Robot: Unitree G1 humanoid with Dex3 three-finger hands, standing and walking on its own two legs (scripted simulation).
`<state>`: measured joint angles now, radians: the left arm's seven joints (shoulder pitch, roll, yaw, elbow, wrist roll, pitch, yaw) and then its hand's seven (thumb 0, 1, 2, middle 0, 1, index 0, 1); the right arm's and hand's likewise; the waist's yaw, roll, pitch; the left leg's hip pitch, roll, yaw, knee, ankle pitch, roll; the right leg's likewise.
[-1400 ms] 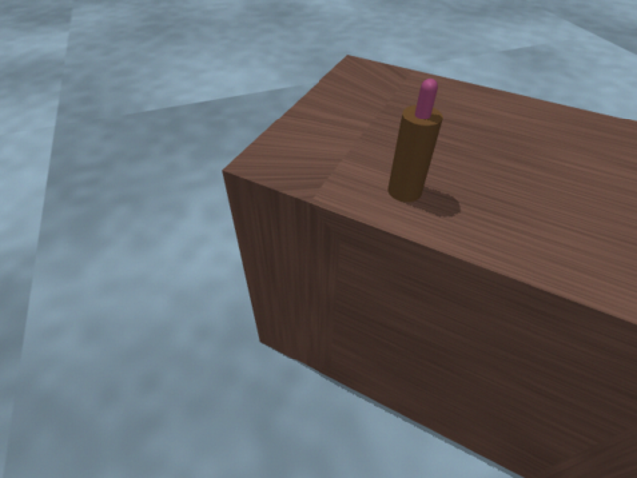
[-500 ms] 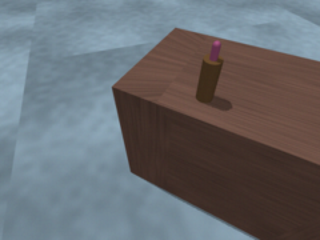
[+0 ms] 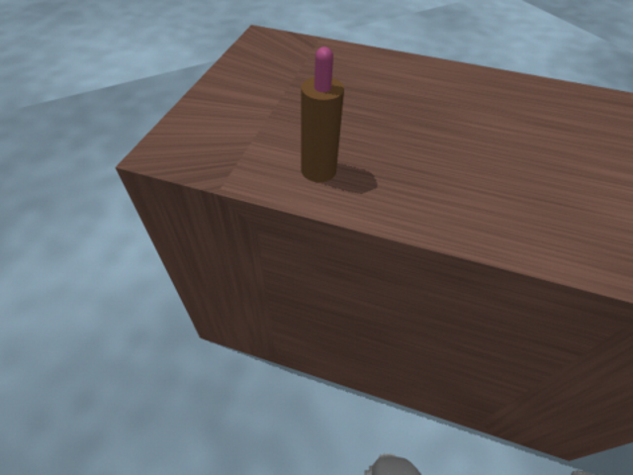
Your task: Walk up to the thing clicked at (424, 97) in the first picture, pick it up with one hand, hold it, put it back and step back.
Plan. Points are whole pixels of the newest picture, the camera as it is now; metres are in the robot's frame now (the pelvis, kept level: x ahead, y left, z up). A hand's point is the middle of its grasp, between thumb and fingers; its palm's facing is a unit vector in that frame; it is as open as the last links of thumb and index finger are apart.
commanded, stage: walk up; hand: left
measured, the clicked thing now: (321, 117) +0.61 +0.00 +0.10
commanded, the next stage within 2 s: none
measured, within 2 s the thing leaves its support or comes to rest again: neither
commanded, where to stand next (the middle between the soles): +0.14 -0.07 m, yaw -18 degrees
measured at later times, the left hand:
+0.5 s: hand (187, 422) +0.22 +0.20 -0.16, palm faces -0.22 -0.90 -0.37, open 7.4 cm
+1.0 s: hand (220, 383) +0.27 +0.15 -0.15, palm faces -0.35 -0.83 -0.43, open 7.4 cm
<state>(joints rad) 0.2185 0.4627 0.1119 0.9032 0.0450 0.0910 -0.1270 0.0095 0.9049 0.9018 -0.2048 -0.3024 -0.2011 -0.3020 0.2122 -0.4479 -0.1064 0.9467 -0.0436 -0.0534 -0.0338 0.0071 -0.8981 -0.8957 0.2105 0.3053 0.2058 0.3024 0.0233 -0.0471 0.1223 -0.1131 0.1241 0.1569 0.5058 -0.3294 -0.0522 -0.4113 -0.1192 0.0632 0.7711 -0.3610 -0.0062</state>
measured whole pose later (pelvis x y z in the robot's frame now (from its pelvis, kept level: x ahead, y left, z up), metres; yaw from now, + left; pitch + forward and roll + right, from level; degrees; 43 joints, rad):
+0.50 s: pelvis +0.09 -0.05 -0.01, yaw -11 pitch -2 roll -1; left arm 0.24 0.41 0.03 0.82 -0.01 0.02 0.02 0.01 0.90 0.90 -0.21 -0.30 -0.21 -0.30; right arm 0.23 -0.37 -0.05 0.83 -0.03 -0.01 0.01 0.01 -0.90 -0.90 0.21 0.30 0.20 0.30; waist -0.01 -0.03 0.15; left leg -0.36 0.03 0.08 0.72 -0.33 0.04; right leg -0.40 0.07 0.11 0.99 -0.55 -0.02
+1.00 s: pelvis +0.09 -0.06 -0.02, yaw -19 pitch -2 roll +1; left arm 0.18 0.37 0.01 0.82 0.02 -0.02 0.02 0.01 0.90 0.90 -0.21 -0.30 -0.21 -0.30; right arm 0.16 -0.41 -0.04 0.86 0.00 0.02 0.00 0.01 -0.90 -0.90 0.21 0.30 0.20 0.30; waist -0.01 0.03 0.14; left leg -0.32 0.06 -0.01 0.75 -0.43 0.01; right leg -0.36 0.02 0.08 0.78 -0.38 0.00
